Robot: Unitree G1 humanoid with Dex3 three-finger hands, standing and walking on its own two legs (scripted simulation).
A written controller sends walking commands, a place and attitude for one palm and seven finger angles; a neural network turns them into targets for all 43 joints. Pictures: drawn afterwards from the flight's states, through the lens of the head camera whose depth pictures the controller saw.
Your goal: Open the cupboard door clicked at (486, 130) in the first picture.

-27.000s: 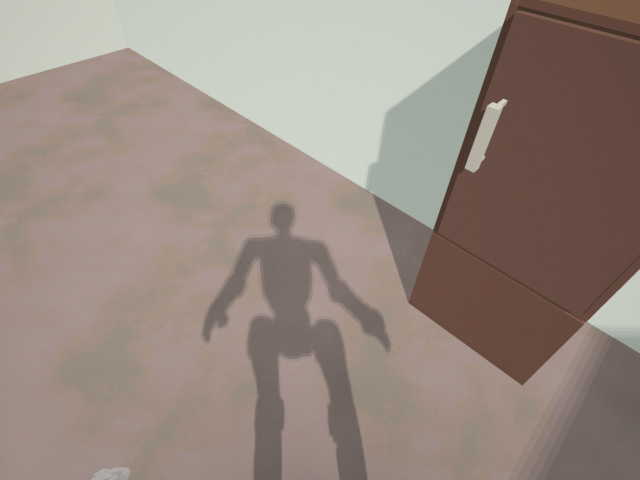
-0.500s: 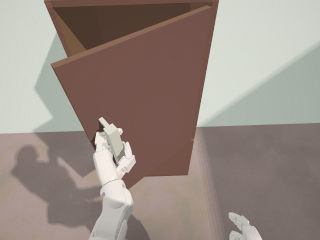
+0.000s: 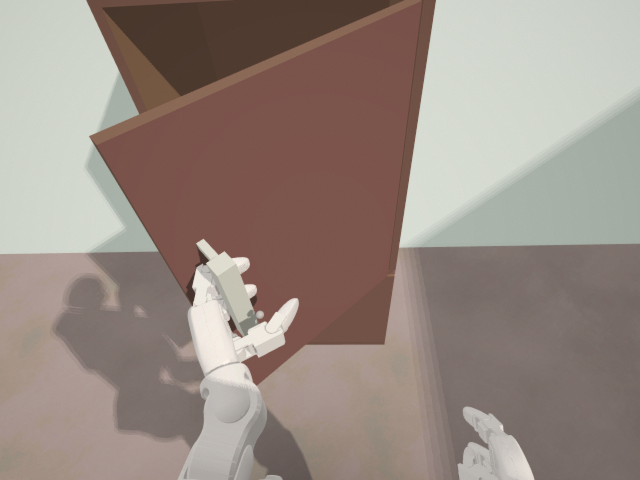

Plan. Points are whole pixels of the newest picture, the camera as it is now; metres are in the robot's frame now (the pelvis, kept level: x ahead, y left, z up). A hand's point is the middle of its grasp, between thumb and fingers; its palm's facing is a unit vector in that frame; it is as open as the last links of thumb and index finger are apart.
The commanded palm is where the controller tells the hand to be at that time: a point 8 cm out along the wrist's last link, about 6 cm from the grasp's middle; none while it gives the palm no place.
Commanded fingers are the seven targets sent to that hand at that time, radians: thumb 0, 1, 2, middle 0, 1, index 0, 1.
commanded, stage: open thumb and fingers to let go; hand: left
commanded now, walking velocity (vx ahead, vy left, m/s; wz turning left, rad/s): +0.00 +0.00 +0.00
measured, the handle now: (228, 291) +0.34 +0.14 +0.06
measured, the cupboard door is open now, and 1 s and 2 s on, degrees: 43 45 44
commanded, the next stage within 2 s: slide the hand sideways off the handle in 0.44 s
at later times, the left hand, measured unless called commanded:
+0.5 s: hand (256, 324) +0.29 +0.09 +0.06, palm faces +0.33 -0.94 -0.01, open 14.9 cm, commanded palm +0.25 +0.15 +0.06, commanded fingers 0.00 -0.50 0.30 -0.15 -0.30 -0.15 -0.30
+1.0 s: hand (240, 358) +0.25 +0.10 +0.06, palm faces -0.07 -1.00 +0.03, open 16.2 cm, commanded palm +0.23 +0.17 +0.06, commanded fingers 0.00 -0.50 0.30 -0.15 -0.30 -0.15 -0.30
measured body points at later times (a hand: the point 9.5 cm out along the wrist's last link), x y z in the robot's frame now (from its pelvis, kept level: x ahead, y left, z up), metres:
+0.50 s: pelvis -0.01 +0.03 +0.00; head +0.01 +0.01 +0.45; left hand +0.27 +0.14 +0.06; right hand +0.16 -0.20 -0.10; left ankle +0.03 +0.15 -0.69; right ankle -0.03 -0.02 -0.69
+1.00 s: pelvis -0.02 +0.07 -0.01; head +0.00 +0.06 +0.44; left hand +0.25 +0.16 +0.06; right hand +0.14 -0.16 -0.09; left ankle +0.03 +0.15 -0.69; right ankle -0.03 -0.02 -0.69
